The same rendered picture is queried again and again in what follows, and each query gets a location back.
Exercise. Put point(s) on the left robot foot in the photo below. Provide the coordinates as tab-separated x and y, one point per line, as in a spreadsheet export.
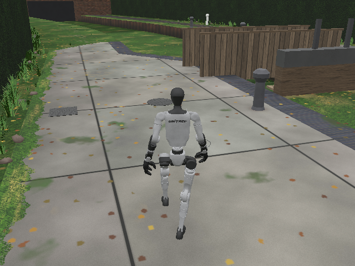
165	201

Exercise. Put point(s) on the robot left upper arm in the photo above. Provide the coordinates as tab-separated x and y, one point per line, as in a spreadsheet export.
157	126

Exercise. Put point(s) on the left robot forearm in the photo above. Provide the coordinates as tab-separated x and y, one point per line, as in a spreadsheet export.
150	150

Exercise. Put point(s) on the right robot hand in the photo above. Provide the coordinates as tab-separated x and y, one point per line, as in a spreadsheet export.
199	154

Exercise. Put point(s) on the right robot forearm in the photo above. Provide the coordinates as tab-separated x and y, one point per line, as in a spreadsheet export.
203	145

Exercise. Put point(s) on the left robot hand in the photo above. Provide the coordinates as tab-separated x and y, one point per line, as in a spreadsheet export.
146	167

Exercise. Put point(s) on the robot right upper arm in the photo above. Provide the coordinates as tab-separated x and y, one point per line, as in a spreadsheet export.
197	125

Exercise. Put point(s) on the humanoid robot head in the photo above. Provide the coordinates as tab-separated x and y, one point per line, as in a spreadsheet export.
177	96

